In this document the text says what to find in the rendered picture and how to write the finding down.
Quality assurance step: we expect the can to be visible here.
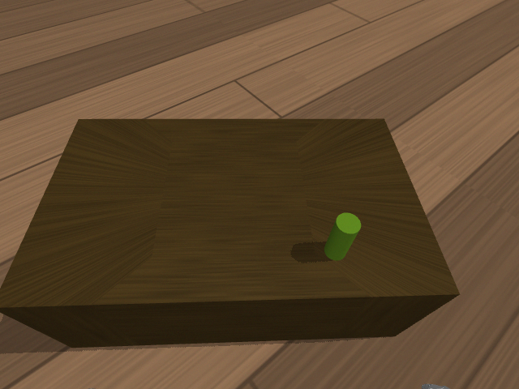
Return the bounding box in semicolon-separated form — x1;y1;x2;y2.
324;212;361;261

